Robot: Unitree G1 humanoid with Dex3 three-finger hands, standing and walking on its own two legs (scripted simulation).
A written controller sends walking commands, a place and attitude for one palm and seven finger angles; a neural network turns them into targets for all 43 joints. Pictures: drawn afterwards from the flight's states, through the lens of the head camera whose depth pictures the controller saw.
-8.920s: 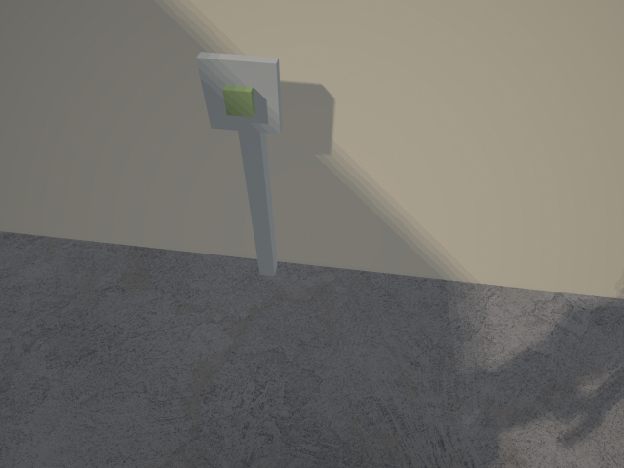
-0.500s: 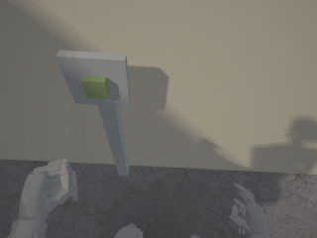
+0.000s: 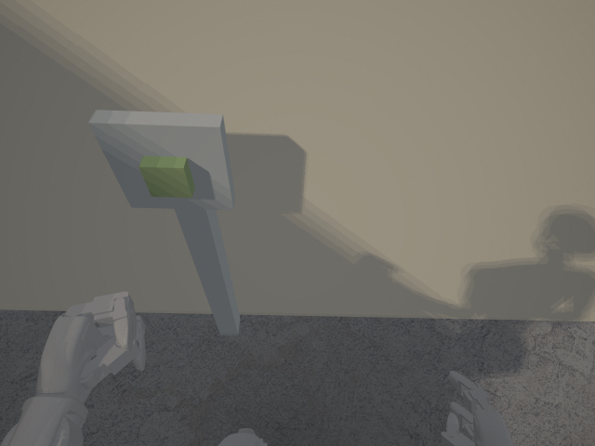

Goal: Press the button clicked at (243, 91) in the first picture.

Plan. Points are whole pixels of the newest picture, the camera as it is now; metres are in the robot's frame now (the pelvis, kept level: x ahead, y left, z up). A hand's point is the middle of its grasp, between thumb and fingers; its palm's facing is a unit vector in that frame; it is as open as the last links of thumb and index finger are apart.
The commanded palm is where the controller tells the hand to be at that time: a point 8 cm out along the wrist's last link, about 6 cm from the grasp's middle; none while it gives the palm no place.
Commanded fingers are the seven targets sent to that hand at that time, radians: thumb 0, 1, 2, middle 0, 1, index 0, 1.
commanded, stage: raise the hand and make a fist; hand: left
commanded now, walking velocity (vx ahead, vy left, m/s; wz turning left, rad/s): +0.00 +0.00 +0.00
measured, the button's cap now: (169, 176) +0.49 +0.23 +0.07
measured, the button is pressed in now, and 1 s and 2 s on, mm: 0 0 0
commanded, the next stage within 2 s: aim a knuckle at the button in 0.22 s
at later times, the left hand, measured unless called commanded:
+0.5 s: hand (151, 338) +0.24 +0.19 +0.06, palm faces +0.08 -0.99 -0.08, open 3.1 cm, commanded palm +0.22 +0.25 +0.06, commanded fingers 0.00 0.90 0.90 -1.30 -1.50 -1.30 -1.50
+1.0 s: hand (157, 292) +0.30 +0.20 +0.04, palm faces +0.05 -1.00 -0.02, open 3.1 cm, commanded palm +0.28 +0.26 +0.05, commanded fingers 0.00 0.90 0.90 -1.30 -1.50 -1.30 -1.50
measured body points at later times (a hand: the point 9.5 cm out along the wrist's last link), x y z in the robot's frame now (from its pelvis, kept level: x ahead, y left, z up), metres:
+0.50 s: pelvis +0.00 -0.03 +0.00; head +0.05 -0.04 +0.44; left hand +0.23 +0.24 +0.06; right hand +0.17 -0.27 -0.09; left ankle +0.01 +0.10 -0.68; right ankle -0.01 -0.13 -0.68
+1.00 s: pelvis +0.00 -0.02 +0.00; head +0.06 -0.01 +0.44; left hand +0.29 +0.26 +0.05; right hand +0.13 -0.28 -0.10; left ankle +0.01 +0.10 -0.68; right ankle -0.01 -0.13 -0.68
